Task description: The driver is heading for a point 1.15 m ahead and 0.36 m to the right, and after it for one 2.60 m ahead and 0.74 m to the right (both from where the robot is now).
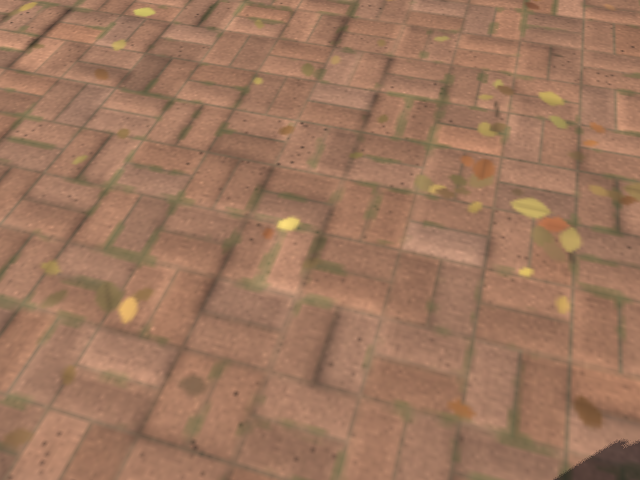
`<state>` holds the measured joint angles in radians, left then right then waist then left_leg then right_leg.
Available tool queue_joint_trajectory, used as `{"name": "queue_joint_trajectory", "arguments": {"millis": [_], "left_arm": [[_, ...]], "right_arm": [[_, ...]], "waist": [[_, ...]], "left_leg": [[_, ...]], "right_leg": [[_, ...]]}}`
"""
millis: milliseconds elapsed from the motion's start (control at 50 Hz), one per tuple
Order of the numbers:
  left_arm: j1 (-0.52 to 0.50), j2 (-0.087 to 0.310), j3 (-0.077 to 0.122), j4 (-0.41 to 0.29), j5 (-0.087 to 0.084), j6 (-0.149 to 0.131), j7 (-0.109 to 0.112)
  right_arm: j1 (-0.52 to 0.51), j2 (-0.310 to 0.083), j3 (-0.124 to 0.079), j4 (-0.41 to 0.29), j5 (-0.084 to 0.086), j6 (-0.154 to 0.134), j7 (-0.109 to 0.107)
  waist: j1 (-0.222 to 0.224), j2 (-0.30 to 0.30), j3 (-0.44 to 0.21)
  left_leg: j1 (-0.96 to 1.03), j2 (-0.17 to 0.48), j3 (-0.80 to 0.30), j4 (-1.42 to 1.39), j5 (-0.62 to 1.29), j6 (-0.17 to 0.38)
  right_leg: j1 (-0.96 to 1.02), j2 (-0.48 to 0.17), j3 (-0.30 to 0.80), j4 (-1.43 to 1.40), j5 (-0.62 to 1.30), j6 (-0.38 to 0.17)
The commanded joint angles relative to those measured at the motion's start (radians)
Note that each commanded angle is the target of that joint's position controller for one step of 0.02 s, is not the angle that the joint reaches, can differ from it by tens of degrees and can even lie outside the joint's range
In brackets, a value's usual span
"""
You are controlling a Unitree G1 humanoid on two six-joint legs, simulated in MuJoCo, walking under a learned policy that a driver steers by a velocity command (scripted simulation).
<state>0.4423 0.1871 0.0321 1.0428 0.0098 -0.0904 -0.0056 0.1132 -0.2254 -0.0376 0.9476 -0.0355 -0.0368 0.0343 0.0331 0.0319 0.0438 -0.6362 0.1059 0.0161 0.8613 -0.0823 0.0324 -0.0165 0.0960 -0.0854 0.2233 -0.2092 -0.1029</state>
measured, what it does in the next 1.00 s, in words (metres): walks ahead, turning right: left foot, then right foot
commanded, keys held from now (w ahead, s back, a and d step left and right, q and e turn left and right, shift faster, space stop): w+e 0.98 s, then w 0.02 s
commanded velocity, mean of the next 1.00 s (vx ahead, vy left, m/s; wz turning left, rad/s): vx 0.50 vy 0.00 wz -0.48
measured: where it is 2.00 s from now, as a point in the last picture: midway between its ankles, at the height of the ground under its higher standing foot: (505, 294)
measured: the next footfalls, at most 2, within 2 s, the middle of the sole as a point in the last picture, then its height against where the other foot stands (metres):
left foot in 0.20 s outside the picture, level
right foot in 0.74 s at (426, 471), level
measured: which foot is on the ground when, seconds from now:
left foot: up 0.00-0.18, down 0.20-0.76, up 0.78-1.00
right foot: down 0.00-0.22, up 0.24-0.72, down 0.74-1.00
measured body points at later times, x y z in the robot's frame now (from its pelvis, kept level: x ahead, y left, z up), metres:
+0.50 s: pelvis +0.28 +0.03 +0.00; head +0.30 +0.03 +0.45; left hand +0.44 +0.26 -0.13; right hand +0.22 -0.23 -0.14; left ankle +0.26 +0.11 -0.75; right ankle +0.31 -0.13 -0.67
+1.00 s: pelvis +0.51 -0.11 +0.00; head +0.53 -0.14 +0.45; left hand +0.68 +0.11 -0.13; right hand +0.50 -0.40 -0.13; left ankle +0.66 +0.01 -0.67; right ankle +0.48 -0.13 -0.75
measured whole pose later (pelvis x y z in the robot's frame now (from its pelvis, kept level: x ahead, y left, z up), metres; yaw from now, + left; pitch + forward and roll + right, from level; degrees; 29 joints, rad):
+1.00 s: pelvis +0.51 -0.11 +0.00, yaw -32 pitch +1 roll +0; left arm 0.33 0.26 0.08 0.90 0.00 -0.04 -0.01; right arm 0.13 -0.25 -0.05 0.80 -0.05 -0.03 0.01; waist 0.03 0.03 0.06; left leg -0.62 0.14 -0.03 1.03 -0.24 -0.05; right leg -0.15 0.15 0.02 0.33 -0.19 -0.15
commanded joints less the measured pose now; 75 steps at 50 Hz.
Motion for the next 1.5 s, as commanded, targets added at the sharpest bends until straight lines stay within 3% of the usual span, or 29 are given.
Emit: {"name": "queue_joint_trajectory", "arguments": {"millis": [20,140,200,220,240,260,280,300,360,520,640,700,740,760,780,800,840,900,1000,1180,1240,1280,1300,1320,1340,1360,1380,1440,1500], "left_arm": [[0.047,0.116,0.014,-0.029,-0.002,-0.014,0.007],[0.075,0.148,0.022,-0.015,0.015,0.004,0.024],[0.017,0.165,0.029,-0.030,0.007,0.003,0.017],[0.009,0.121,0.019,-0.072,-0.006,-0.001,0.013],[0.131,0.018,0.004,-0.092,-0.044,0.009,0.016],[0.073,0.135,0.033,-0.074,-0.013,0.024,0.025],[0.004,0.131,0.041,-0.088,-0.006,0.025,0.018],[-0.030,0.103,0.038,-0.097,-0.004,0.027,0.011],[-0.044,0.070,0.045,-0.108,0.022,0.065,-0.012],[-0.320,0.059,0.032,-0.228,0.021,0.086,-0.050],[-0.473,0.075,0.023,-0.299,0.031,0.082,-0.064],[-0.390,0.104,0.038,-0.286,0.035,0.081,-0.054],[-0.140,0.152,0.068,-0.211,0.040,0.064,-0.035],[-0.024,0.257,0.102,-0.191,0.053,0.061,-0.018],[-0.072,0.344,0.120,-0.216,0.024,0.072,-0.014],[-0.061,0.327,0.114,-0.217,0.013,0.085,-0.006],[-0.155,0.225,0.088,-0.209,0.003,0.074,0.005],[-0.199,0.177,0.068,-0.218,-0.011,0.043,0.008],[-0.087,0.213,0.073,-0.199,-0.011,0.026,0.003],[0.072,0.194,0.049,-0.144,0.005,0.019,0.021],[0.030,0.220,0.049,-0.142,0.011,0.015,0.029],[0.002,0.239,0.051,-0.137,0.016,0.011,0.025],[-0.010,0.228,0.047,-0.145,0.011,0.006,0.021],[0.038,0.149,0.028,-0.179,-0.010,0.001,0.015],[0.130,0.153,0.035,-0.164,-0.025,0.004,0.013],[0.061,0.200,0.040,-0.158,0.010,0.013,0.018],[-0.028,0.187,0.036,-0.173,0.017,0.012,0.009],[-0.068,0.142,0.025,-0.191,0.036,0.032,-0.012],[-0.109,0.118,0.016,-0.211,0.042,0.042,-0.022]], "right_arm": [[-0.125,-0.021,0.007,-0.084,0.007,-0.010,0.003],[-0.199,-0.059,0.003,-0.142,0.016,-0.029,-0.009],[0.120,-0.128,-0.030,-0.059,0.007,-0.058,-0.034],[0.292,-0.213,-0.053,-0.044,-0.022,-0.066,-0.051],[0.293,-0.286,-0.073,-0.052,-0.028,-0.054,-0.046],[0.221,-0.191,-0.058,-0.072,-0.004,-0.039,-0.040],[0.135,-0.121,-0.038,-0.082,0.004,-0.041,-0.039],[0.096,-0.086,-0.030,-0.082,0.003,-0.048,-0.036],[0.121,-0.049,-0.020,-0.051,0.015,-0.070,-0.045],[0.220,-0.076,-0.027,-0.013,0.015,-0.091,-0.045],[0.309,-0.127,-0.040,0.012,0.014,-0.071,-0.059],[0.309,-0.168,-0.051,0.014,0.010,-0.046,-0.066],[0.296,-0.187,-0.055,-0.001,0.013,-0.024,-0.061],[0.307,-0.132,-0.042,-0.046,0.025,-0.025,-0.054],[0.268,-0.092,-0.040,-0.123,0.025,-0.037,-0.035],[0.141,-0.146,-0.047,-0.153,0.017,-0.049,-0.030],[0.150,-0.113,-0.036,-0.140,0.028,-0.067,-0.030],[0.189,-0.102,-0.035,-0.135,-0.016,-0.017,-0.027],[0.035,-0.093,-0.029,-0.198,-0.012,0.012,-0.018],[-0.211,-0.083,-0.003,-0.284,0.004,-0.009,0.002],[-0.138,-0.108,-0.010,-0.276,0.008,-0.020,-0.003],[0.082,-0.147,-0.030,-0.207,0.013,-0.030,-0.024],[0.239,-0.177,-0.042,-0.169,0.000,-0.040,-0.038],[0.369,-0.269,-0.061,-0.162,-0.025,-0.042,-0.051],[0.341,-0.286,-0.073,-0.138,-0.005,-0.027,-0.038],[0.226,-0.205,-0.057,-0.162,0.019,-0.019,-0.027],[0.153,-0.136,-0.040,-0.173,0.023,-0.023,-0.022],[0.155,-0.093,-0.020,-0.124,0.020,-0.042,-0.024],[0.223,-0.120,-0.028,-0.086,0.034,-0.058,-0.019]], "waist": [[0.005,-0.080,0.064],[0.008,-0.099,0.049],[-0.134,-0.076,-0.115],[-0.186,0.014,-0.261],[-0.116,0.238,-0.388],[-0.106,0.058,-0.297],[-0.075,0.012,-0.150],[-0.057,0.000,-0.081],[-0.011,0.051,-0.031],[-0.027,0.037,0.040],[-0.066,0.039,0.058],[-0.020,0.071,-0.006],[0.086,0.028,-0.149],[0.119,-0.102,-0.259],[0.059,-0.270,-0.312],[0.092,-0.102,-0.243],[0.004,-0.007,-0.060],[-0.062,-0.025,-0.060],[-0.022,-0.058,-0.014],[0.072,-0.092,0.024],[0.012,-0.109,0.018],[-0.085,-0.101,-0.089],[-0.159,-0.069,-0.179],[-0.166,0.083,-0.323],[-0.099,0.260,-0.364],[-0.066,0.073,-0.185],[-0.061,-0.015,-0.080],[-0.007,0.027,-0.010],[-0.002,0.035,-0.021]], "left_leg": [[0.024,-0.036,0.048,-0.152,0.096,-0.017],[0.069,-0.079,0.031,-0.294,0.001,0.008],[0.526,-0.107,0.025,-0.418,-0.022,0.066],[0.789,0.126,-0.210,-0.426,-0.130,0.113],[1.007,0.379,-0.632,-0.519,-0.176,0.232],[0.895,0.326,-0.636,-0.564,-0.264,0.206],[0.744,0.284,-0.467,-0.593,-0.244,0.177],[0.634,0.241,-0.349,-0.630,-0.153,0.154],[0.499,0.173,-0.150,-0.680,-0.015,0.110],[0.522,0.128,0.108,-0.724,0.162,0.107],[0.682,0.175,0.202,-0.663,0.340,0.093],[0.750,0.182,0.251,-0.445,0.747,0.077],[0.649,0.163,0.275,-0.055,0.672,0.049],[0.353,0.111,0.277,0.271,0.275,0.006],[-0.017,-0.115,0.142,0.585,-0.464,-0.051],[-0.130,-0.069,-0.018,0.596,-0.390,-0.041],[-0.071,0.012,-0.030,0.424,-0.241,-0.029],[0.067,0.028,-0.037,0.304,-0.227,-0.060],[-0.039,0.018,-0.011,0.113,-0.077,-0.093],[-0.053,-0.052,0.033,-0.225,0.085,-0.028],[0.108,-0.096,0.036,-0.314,-0.003,0.027],[0.372,-0.157,0.057,-0.372,-0.053,0.067],[0.608,-0.076,-0.018,-0.398,-0.037,0.102],[0.858,0.186,-0.366,-0.411,-0.149,0.177],[0.926,0.328,-0.777,-0.566,-0.132,0.291],[0.774,0.285,-0.681,-0.590,-0.241,0.274],[0.640,0.239,-0.523,-0.612,-0.228,0.252],[0.474,0.108,-0.300,-0.673,-0.003,0.188],[0.476,0.079,-0.248,-0.693,0.133,0.214]], "right_leg": [[-0.074,-0.251,0.163,-0.091,0.398,-0.085],[0.094,-0.297,0.233,0.037,0.594,-0.094],[-0.015,-0.227,0.189,0.390,0.705,-0.045],[-0.207,-0.165,0.152,0.672,0.385,-0.028],[-0.534,-0.012,0.075,0.981,-0.319,0.006],[-0.600,-0.077,0.150,1.056,-0.277,-0.010],[-0.607,-0.115,0.156,1.036,-0.180,-0.009],[-0.583,-0.147,0.150,1.004,-0.124,-0.003],[-0.523,-0.180,0.133,0.956,-0.078,0.020],[-0.653,-0.197,0.065,0.684,0.177,0.052],[-0.591,-0.155,-0.037,0.444,0.127,-0.004],[-0.449,-0.063,-0.087,0.404,-0.030,-0.062],[-0.137,0.000,-0.065,0.289,-0.027,-0.118],[0.151,-0.213,0.241,0.241,-0.182,-0.195],[0.327,-0.435,0.790,0.087,-0.146,-0.318],[0.288,-0.424,0.727,0.043,-0.046,-0.298],[0.039,-0.353,0.489,0.033,0.185,-0.226],[-0.101,-0.251,0.361,0.014,0.367,-0.190],[-0.105,-0.211,0.345,-0.029,0.353,-0.162],[0.103,-0.236,0.323,0.009,0.543,-0.100],[0.110,-0.259,0.308,0.074,0.735,-0.072],[0.098,-0.225,0.273,0.306,0.941,-0.045],[-0.030,-0.189,0.247,0.516,0.780,-0.032],[-0.255,-0.083,0.184,0.846,0.350,-0.002],[-0.484,0.062,0.170,1.080,-0.295,0.017],[-0.566,-0.023,0.216,1.126,-0.225,0.008],[-0.569,-0.064,0.208,1.082,-0.153,0.010],[-0.493,-0.139,0.159,0.931,-0.092,0.032],[-0.526,-0.159,0.112,0.845,-0.058,0.073]]}}
Keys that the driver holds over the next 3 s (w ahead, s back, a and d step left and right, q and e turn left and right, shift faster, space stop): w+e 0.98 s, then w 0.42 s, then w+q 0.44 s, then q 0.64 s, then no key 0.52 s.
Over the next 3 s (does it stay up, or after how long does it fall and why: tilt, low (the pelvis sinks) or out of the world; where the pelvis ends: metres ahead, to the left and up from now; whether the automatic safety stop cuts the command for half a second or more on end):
stays up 1.05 -0.44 -0.01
